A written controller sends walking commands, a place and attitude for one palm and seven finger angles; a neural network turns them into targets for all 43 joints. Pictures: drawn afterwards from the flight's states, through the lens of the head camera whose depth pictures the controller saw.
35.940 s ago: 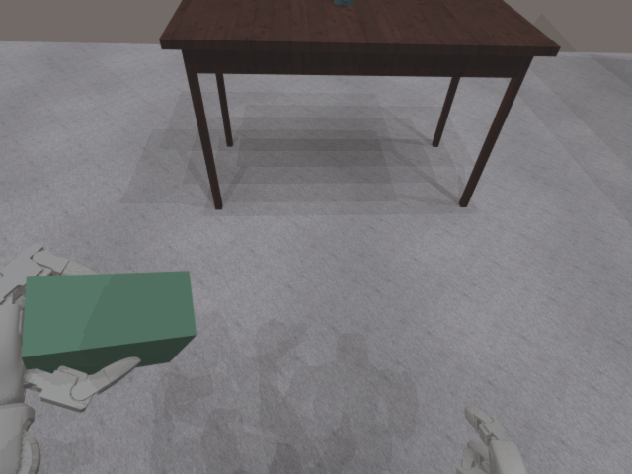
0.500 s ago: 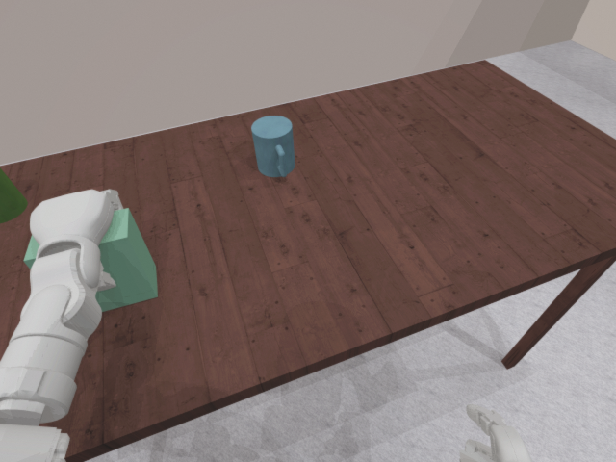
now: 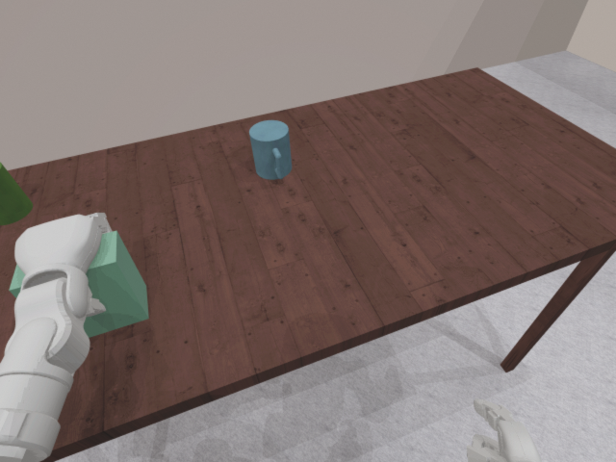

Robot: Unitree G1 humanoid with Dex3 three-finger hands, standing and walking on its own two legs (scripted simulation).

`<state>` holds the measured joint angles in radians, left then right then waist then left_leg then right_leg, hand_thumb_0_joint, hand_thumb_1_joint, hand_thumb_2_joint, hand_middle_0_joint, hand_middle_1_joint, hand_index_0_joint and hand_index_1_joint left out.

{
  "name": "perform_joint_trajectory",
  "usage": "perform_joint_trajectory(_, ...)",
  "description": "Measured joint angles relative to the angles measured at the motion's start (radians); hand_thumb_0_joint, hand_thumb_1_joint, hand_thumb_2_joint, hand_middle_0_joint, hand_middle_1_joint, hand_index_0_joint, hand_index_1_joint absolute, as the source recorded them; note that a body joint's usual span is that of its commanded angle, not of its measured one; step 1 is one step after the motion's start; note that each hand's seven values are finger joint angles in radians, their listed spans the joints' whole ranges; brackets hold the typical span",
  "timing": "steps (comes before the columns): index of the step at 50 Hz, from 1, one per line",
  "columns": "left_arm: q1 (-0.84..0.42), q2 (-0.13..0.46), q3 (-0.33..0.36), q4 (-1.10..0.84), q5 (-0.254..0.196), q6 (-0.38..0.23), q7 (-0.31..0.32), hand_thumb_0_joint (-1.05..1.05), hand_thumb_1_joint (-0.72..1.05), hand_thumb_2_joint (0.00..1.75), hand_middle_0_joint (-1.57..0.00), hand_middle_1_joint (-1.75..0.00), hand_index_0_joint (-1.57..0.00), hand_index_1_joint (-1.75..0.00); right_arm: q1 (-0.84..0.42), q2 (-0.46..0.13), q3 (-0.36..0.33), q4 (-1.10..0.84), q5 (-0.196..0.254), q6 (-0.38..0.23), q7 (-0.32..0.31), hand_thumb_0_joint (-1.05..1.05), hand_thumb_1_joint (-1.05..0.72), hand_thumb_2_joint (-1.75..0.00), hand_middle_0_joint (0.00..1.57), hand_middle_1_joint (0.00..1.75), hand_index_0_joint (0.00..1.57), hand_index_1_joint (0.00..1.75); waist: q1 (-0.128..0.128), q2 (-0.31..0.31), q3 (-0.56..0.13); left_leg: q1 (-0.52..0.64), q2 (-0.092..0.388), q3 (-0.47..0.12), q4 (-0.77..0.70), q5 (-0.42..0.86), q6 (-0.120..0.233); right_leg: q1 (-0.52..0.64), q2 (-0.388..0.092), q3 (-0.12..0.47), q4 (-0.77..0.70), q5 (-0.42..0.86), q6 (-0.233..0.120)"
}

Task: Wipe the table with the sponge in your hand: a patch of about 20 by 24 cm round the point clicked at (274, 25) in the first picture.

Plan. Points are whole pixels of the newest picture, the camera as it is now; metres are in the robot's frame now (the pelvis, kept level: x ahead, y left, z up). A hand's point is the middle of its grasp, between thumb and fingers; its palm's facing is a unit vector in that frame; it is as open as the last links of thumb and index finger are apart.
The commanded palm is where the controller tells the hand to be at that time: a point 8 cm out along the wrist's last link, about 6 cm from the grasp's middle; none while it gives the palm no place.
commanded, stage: wipe back along the first lane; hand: left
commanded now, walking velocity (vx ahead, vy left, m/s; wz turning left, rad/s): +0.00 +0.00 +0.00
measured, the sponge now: (95, 298) +0.30 +0.34 +0.04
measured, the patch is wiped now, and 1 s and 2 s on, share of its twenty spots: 1.00 1.00 1.00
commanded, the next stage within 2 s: lift the sponge slowly off the table in 1.10 s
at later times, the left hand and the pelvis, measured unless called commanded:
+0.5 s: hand (87, 296) +0.27 +0.31 +0.10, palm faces +0.04 -0.04 -1.00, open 10.3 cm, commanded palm +0.23 +0.29 +0.13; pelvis +0.00 +0.00 +0.00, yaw +0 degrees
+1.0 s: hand (86, 331) +0.23 +0.29 +0.10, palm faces +0.07 -0.07 -1.00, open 10.3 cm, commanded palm +0.19 +0.27 +0.13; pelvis +0.01 -0.01 +0.00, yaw -1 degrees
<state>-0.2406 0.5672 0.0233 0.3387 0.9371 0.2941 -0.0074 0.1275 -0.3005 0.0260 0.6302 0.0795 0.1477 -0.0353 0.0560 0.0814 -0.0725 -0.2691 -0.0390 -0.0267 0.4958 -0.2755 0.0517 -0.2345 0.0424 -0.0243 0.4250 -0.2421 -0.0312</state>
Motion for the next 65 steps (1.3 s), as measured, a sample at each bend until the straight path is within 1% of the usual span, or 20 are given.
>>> perform_joint_trajectory(5,0.033,-0.007,0.000,-0.033,-0.007,0.000,0.001,0.00,-0.51,1.05,-0.68,-1.34,-0.70,-1.35,0.005,0.003,0.002,-0.003,-0.001,-0.001,0.000,0.01,-0.90,-0.90,0.20,0.30,0.20,0.30,0.003,0.007,-0.003,0.003,0.001,0.002,0.003,-0.002,-0.001,0.001,0.001,0.002,0.005,-0.002,-0.001)
perform_joint_trajectory(10,0.093,-0.013,0.009,-0.093,-0.019,0.002,0.010,0.00,-0.50,1.05,-0.68,-1.34,-0.70,-1.35,0.007,0.007,0.004,-0.003,-0.001,-0.001,0.003,0.01,-0.90,-0.90,0.20,0.30,0.20,0.30,0.006,0.011,-0.007,0.012,0.003,0.006,0.006,-0.007,-0.002,0.007,0.003,0.006,0.012,-0.008,-0.002)
perform_joint_trajectory(21,0.172,-0.043,-0.022,-0.218,-0.016,0.064,0.024,0.00,-0.50,1.05,-0.67,-1.35,-0.69,-1.35,-0.020,0.008,0.004,-0.008,-0.001,-0.014,0.005,0.01,-0.90,-0.90,0.20,0.30,0.20,0.30,0.024,0.020,0.000,0.026,0.000,0.003,0.006,-0.011,-0.003,0.018,0.000,0.004,0.020,-0.017,-0.002)
perform_joint_trajectory(32,0.296,-0.062,-0.030,-0.368,-0.024,0.099,0.029,0.00,-0.50,1.05,-0.67,-1.35,-0.69,-1.35,-0.052,0.015,0.011,-0.025,-0.004,-0.025,0.014,0.01,-0.90,-0.90,0.20,0.30,0.20,0.30,0.035,0.023,-0.007,0.049,0.001,0.009,0.008,-0.023,-0.004,0.036,0.001,0.009,0.029,-0.031,-0.002)
perform_joint_trajectory(40,0.353,-0.069,-0.038,-0.448,-0.023,0.128,0.027,0.00,-0.50,1.05,-0.67,-1.35,-0.69,-1.35,-0.069,0.019,0.019,-0.030,-0.006,-0.025,0.015,0.01,-0.90,-0.90,0.20,0.30,0.20,0.30,0.045,0.021,0.003,0.061,0.002,0.010,0.007,-0.025,-0.006,0.046,0.002,0.011,0.033,-0.034,-0.004)
perform_joint_trajectory(49,0.456,-0.074,-0.036,-0.548,-0.030,0.133,0.036,0.00,-0.50,1.05,-0.67,-1.35,-0.69,-1.35,-0.069,0.024,0.022,-0.032,-0.009,-0.028,0.021,0.01,-0.90,-0.90,0.20,0.30,0.20,0.30,0.047,0.026,0.002,0.070,0.005,0.017,0.011,-0.029,-0.007,0.050,0.005,0.018,0.040,-0.037,-0.005)
perform_joint_trajectory(56,0.494,-0.078,-0.037,-0.587,-0.032,0.145,0.042,0.00,-0.50,1.05,-0.66,-1.35,-0.69,-1.35,-0.069,0.025,0.023,-0.028,-0.009,-0.029,0.019,0.01,-0.90,-0.90,0.20,0.30,0.20,0.30,0.051,0.025,0.007,0.074,0.008,0.019,0.015,-0.028,-0.009,0.053,0.008,0.020,0.046,-0.036,-0.007)
perform_joint_trajectory(62,0.548,-0.096,-0.047,-0.637,-0.021,0.151,0.052,0.00,-0.50,1.05,-0.66,-1.35,-0.68,-1.36,-0.069,0.025,0.017,-0.034,-0.009,-0.037,0.026,0.01,-0.90,-0.90,0.20,0.30,0.20,0.30,0.049,0.033,0.005,0.075,0.009,0.023,0.017,-0.026,-0.010,0.052,0.009,0.024,0.050,-0.033,-0.008)
perform_joint_trajectory(65,0.563,-0.097,-0.058,-0.654,-0.023,0.151,0.052,0.00,-0.50,1.05,-0.66,-1.35,-0.68,-1.35,-0.068,0.024,0.016,-0.032,-0.012,-0.038,0.024,0.01,-0.90,-0.90,0.20,0.30,0.19,0.30,0.055,0.036,0.003,0.078,0.009,0.024,0.017,-0.024,-0.010,0.053,0.009,0.025,0.053,-0.033,-0.008)
